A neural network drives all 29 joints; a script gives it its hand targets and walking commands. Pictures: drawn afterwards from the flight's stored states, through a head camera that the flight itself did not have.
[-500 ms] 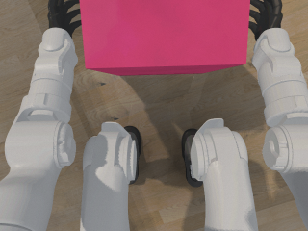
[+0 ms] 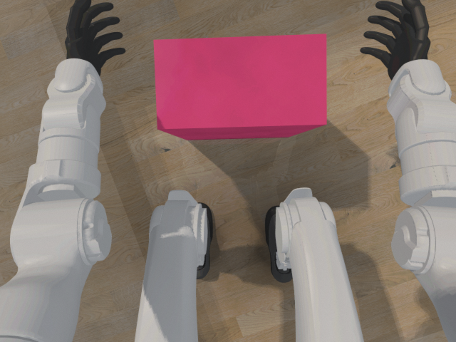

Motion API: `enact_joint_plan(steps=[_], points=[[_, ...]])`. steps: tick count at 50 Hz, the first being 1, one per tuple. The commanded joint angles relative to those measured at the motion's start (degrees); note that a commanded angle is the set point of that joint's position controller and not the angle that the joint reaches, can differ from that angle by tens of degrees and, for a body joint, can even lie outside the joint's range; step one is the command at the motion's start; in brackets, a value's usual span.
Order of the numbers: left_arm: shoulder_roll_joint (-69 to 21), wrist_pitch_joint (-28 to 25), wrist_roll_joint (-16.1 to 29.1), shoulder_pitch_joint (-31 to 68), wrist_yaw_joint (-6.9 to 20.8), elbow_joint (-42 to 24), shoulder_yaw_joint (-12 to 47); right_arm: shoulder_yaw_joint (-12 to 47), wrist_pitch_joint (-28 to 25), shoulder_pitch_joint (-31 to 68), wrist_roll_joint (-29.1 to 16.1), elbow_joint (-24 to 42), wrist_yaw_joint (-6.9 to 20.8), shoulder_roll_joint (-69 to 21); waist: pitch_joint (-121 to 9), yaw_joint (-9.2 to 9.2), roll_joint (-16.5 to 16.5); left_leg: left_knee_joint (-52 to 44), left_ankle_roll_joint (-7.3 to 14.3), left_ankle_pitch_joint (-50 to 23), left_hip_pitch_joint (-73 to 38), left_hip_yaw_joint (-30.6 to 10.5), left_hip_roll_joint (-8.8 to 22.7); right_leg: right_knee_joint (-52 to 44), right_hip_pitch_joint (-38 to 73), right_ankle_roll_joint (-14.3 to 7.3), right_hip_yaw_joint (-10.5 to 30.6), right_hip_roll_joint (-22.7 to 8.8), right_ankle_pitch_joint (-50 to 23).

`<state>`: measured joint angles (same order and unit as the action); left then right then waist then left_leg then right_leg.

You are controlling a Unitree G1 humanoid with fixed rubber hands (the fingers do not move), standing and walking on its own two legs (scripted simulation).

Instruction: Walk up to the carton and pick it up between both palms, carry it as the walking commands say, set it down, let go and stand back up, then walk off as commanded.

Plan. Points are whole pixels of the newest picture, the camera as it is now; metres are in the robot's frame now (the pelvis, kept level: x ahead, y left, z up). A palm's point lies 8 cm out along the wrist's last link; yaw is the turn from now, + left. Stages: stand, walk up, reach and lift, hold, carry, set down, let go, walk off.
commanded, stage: set down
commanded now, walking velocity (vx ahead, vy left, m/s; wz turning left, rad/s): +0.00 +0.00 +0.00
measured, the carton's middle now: (238, 101) +0.50 +0.00 -0.30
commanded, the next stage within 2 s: let go in 0.88 s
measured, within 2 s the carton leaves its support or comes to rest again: neither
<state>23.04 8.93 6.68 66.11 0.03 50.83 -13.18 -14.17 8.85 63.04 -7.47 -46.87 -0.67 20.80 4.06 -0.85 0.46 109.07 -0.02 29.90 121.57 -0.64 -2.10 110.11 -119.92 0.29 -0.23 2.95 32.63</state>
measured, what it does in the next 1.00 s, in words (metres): rises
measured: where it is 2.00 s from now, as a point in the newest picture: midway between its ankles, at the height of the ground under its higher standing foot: (239, 254)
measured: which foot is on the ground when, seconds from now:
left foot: down 0.00-1.00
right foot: down 0.00-1.00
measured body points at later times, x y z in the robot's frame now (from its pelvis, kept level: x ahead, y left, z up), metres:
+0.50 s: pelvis +0.02 +0.00 +0.13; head +0.32 +0.00 +0.47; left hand +0.53 +0.24 +0.03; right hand +0.52 -0.24 +0.04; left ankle +0.11 +0.11 -0.42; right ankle +0.10 -0.11 -0.42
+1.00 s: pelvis +0.05 +0.00 +0.22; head +0.33 +0.01 +0.58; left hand +0.51 +0.24 +0.11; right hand +0.50 -0.23 +0.11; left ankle +0.11 +0.11 -0.42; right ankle +0.10 -0.11 -0.42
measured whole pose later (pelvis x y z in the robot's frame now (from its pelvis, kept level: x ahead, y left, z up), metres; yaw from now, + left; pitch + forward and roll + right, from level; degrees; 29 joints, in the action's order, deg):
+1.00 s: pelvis +0.05 +0.00 +0.22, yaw +0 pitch +41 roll -1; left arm 15.8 6.4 -1.5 47.0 3.2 45.7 -17.4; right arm -17.1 5.4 45.1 0.6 -44.9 4.5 15.8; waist -5.3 -0.3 0.7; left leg 57.9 0.3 17.7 81.4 -2.3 -2.2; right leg 58.0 -79.8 0.2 0.9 2.1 19.5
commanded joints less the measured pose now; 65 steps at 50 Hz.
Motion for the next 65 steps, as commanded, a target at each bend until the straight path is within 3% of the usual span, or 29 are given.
enact_joint_plan(steps=[1,21,34,42,47,50,52,57,65], points=[[7.65,-0.77,-0.87,11.27,0.72,-5.57,-1.86,-1.83,-0.76,10.61,0.88,5.91,0.64,7.72,-59.88,-0.42,0.96,-11.38,-0.05,-14.59,-37.61,1.84,-0.5,-13.84,26.9,1.06,-2.91,-0.32,-13.91],[7.17,0.83,-2.56,3.69,3.62,-12.19,-3.8,-3.26,1.06,3.47,1.56,11.83,3.15,7.34,-66.92,-0.44,0.7,-31.3,-0.81,-22.67,-53.61,2.12,-1.38,-33.69,46.44,1.56,-2.02,0.62,-23.42],[4.14,-1.44,-4.27,-0.36,4.44,-8.46,-4.68,-4.29,-1.43,-0.31,3.39,7.21,4.54,5.28,-60.81,-0.37,0.99,-47.8,-0.92,-28.31,-67.54,0.53,-0.8,-50.29,56.53,1.5,-0.66,0.1,-27.3],[0.7,-3.47,-7.87,-3.69,3.92,-2.37,-6.49,-4.58,-3.98,-2.59,6.94,0.46,4.98,2.38,-51.57,0.05,0.45,-51.79,-1.64,-28.08,-66.52,-0.63,0.05,-54.44,56.2,1.13,-0.98,-0.78,-27.31],[0.98,-3.64,-8.32,-9.43,3.15,-8.16,-6.28,-5.29,-4.47,-9.54,8.33,4.89,4.94,4.24,-60.99,-0.32,1.73,-52.18,-1.51,-36.76,-76.58,-0.49,0.03,-55.08,61.43,1.15,-1.48,-0.3,-34.11],[1.07,-3.37,-8.13,-18.85,2.71,-15.84,-4.03,-3.41,-4.49,-18.92,8.29,12.15,5.09,4.85,-68.96,-0.25,2.33,-52.49,-1.29,-44.88,-87.09,-0.81,0.15,-56.02,67.2,1.28,-1.66,0.27,-39.06],[0.83,-3.07,-7.83,-24.92,2.46,-21.16,-2.13,-1.38,-4.16,-24.66,7.74,17.27,5.04,4.09,-69.82,0.13,2.02,-53.74,-1.03,-46.61,-91.42,-0.93,-0.02,-57.26,71.57,1.46,-1.49,0.52,-39.92],[-2.02,-2.9,-6.54,-37.29,2.82,-27.69,1.57,1.53,-4.13,-35.79,6.35,24.65,5.29,1.77,-57.42,-0.23,-1.08,-59.8,-0.08,-39.01,-91.68,-0.99,-0.9,-62.22,83.64,0.87,-0.29,0.1,-36.18],[-6.42,-6.36,-6.76,-52.67,1.87,-23.29,3.67,5.55,-7.63,-53.06,6.42,19.54,5.11,-2.58,-30.68,-0.02,-0.68,-69.94,-1.04,-28.37,-94.87,-1.85,0.34,-71.44,89.29,0.84,1.18,-1.17,-29.84]])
